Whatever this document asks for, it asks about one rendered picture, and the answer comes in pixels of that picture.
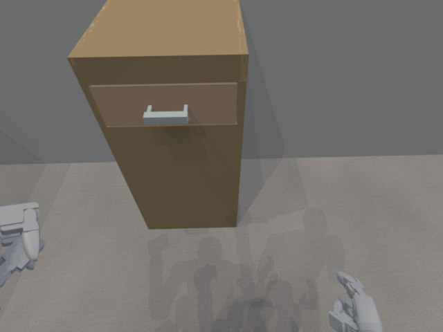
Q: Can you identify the drawer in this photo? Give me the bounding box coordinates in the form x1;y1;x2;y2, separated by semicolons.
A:
90;82;237;126

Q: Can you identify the cabinet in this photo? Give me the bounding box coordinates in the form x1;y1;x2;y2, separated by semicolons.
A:
67;0;248;230

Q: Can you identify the left robot hand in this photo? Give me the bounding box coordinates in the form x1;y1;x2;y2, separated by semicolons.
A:
0;202;45;288

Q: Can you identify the handle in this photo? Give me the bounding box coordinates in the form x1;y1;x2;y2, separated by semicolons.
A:
143;104;188;125

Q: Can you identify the right robot hand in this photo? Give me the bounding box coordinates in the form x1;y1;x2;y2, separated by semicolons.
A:
329;271;383;332

